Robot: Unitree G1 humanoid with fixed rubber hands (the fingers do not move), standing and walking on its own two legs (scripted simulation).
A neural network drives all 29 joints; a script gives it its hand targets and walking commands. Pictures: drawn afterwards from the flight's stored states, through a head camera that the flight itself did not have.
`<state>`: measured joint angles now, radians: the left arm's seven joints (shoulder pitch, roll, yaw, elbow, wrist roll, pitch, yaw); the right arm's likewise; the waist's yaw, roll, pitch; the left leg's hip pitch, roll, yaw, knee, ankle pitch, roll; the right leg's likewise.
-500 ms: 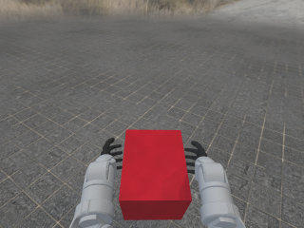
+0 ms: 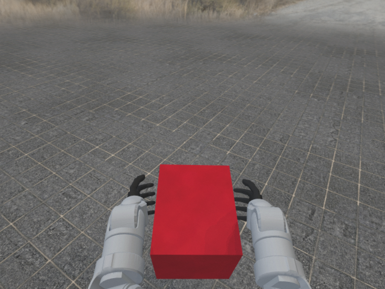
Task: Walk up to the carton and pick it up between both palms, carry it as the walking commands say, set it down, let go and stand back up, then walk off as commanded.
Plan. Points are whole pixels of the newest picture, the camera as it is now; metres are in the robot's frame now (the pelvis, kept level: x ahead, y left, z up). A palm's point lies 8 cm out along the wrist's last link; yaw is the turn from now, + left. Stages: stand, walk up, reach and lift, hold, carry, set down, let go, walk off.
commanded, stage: hold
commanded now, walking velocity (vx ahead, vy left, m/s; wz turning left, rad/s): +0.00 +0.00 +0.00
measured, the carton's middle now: (193, 220) +0.33 +0.00 -0.03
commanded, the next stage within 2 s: carry in 0.22 s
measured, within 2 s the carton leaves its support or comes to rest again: neither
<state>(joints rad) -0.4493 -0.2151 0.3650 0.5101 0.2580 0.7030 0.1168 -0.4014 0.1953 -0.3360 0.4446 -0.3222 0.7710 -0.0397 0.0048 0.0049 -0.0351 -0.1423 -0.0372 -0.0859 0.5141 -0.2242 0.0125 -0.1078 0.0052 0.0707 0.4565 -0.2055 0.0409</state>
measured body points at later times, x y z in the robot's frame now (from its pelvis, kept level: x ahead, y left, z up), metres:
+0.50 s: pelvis -0.03 +0.01 -0.01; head -0.01 +0.02 +0.44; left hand +0.31 +0.15 +0.05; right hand +0.30 -0.12 +0.04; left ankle +0.04 +0.11 -0.74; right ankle +0.04 -0.15 -0.74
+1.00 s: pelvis -0.14 +0.07 -0.01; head -0.09 +0.07 +0.44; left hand +0.19 +0.22 +0.06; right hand +0.19 -0.05 +0.05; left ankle -0.13 +0.21 -0.72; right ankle -0.06 -0.11 -0.74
